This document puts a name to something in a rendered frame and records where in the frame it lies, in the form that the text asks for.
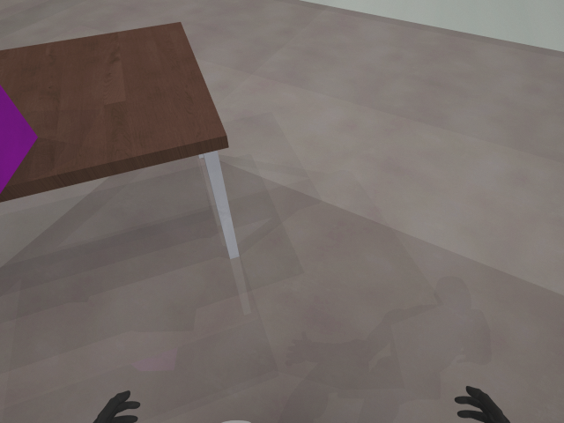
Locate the robot right hand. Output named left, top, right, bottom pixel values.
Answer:
left=455, top=386, right=510, bottom=423

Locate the table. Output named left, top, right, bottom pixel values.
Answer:
left=0, top=22, right=239, bottom=259

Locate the robot left hand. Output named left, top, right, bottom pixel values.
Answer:
left=93, top=390, right=140, bottom=423

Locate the carton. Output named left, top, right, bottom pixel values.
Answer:
left=0, top=86, right=38, bottom=194

